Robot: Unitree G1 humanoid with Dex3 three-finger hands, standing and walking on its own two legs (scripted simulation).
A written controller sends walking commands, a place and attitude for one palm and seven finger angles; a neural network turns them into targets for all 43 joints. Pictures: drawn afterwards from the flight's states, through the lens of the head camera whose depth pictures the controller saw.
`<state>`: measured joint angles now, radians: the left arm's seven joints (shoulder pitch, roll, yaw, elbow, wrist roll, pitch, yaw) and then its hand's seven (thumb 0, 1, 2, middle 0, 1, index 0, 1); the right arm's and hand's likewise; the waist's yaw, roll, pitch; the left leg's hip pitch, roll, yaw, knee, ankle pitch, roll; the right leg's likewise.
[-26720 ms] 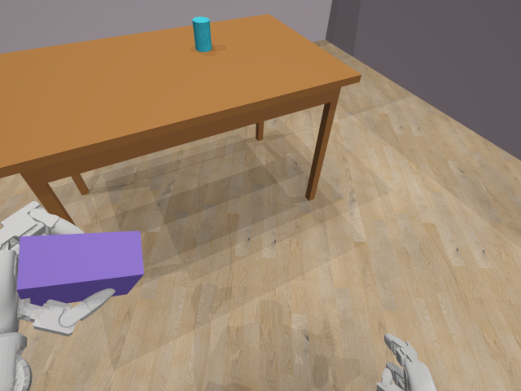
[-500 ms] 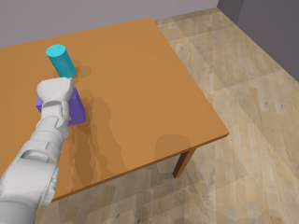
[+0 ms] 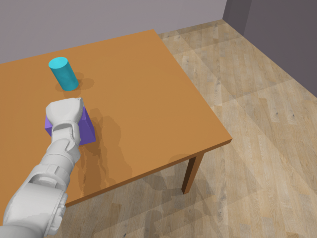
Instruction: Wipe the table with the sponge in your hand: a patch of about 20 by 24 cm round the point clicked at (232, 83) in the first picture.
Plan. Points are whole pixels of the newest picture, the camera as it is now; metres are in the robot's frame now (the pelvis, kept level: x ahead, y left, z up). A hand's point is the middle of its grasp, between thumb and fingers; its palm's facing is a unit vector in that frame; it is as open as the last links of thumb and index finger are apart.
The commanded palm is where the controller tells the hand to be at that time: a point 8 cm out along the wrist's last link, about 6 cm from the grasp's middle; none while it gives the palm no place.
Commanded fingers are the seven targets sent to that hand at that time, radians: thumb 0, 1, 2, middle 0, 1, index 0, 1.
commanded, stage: wipe back along the middle lane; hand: left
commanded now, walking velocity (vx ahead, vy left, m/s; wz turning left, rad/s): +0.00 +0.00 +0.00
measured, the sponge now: (74, 132) +0.41 +0.27 -0.02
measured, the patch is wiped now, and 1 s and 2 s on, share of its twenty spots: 0.55 0.65 0.70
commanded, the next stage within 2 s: slide across to the third lane in 1.14 s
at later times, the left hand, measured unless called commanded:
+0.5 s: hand (72, 133) +0.38 +0.26 +0.02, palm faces -0.03 -0.01 -1.00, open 9.5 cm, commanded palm +0.33 +0.24 +0.05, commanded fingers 0.00 0.10 1.30 -1.20 -1.60 -1.20 -1.60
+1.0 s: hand (75, 151) +0.33 +0.23 +0.02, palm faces -0.01 -0.04 -1.00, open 9.5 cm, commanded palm +0.28 +0.22 +0.05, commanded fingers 0.00 0.10 1.30 -1.20 -1.60 -1.20 -1.60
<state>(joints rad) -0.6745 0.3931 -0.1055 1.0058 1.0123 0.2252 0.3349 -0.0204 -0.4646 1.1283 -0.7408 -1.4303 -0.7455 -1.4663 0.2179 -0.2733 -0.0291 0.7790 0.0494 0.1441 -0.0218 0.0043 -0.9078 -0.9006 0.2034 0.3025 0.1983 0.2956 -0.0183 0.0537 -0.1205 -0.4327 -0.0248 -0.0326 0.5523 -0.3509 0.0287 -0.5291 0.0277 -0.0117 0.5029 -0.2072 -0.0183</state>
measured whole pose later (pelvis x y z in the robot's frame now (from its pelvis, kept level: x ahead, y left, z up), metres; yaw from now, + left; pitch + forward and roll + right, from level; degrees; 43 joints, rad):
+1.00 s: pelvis +0.01 +0.01 +0.00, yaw +0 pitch +7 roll -1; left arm -0.22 0.26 -0.28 0.40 1.02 0.47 0.29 0.03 -0.44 1.11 -0.71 -1.45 -0.73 -1.48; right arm 0.07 -0.25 0.01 0.67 0.08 0.16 0.01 0.01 -0.91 -0.90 0.20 0.30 0.20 0.30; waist 0.07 0.07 -0.13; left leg -0.28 -0.04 -0.02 0.54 -0.38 0.04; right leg -0.40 0.01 0.00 0.53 -0.26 -0.01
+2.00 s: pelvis -0.02 -0.01 +0.00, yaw +1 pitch +4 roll +0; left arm -0.38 0.17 -0.42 0.58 0.97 0.48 0.29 0.00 -0.47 1.11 -0.76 -1.41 -0.78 -1.43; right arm 0.04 -0.24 0.00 0.73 0.08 0.13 -0.01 0.01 -0.91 -0.90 0.20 0.30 0.20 0.30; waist 0.09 0.08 -0.10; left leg -0.27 -0.04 -0.05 0.52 -0.33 0.01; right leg -0.39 0.01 -0.02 0.53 -0.22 -0.04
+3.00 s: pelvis -0.06 -0.04 -0.01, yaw -1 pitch +13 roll +2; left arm -0.84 0.31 -0.15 1.17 0.96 0.34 0.38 0.01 -0.55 1.16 -0.83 -1.35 -0.84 -1.37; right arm 0.17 -0.26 0.01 0.81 0.06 0.04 -0.07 0.01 -0.91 -0.90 0.20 0.30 0.20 0.30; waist -0.07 0.05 -0.11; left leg -0.54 0.00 -0.02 0.61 -0.30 -0.01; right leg -0.65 0.05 -0.01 0.58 -0.16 -0.06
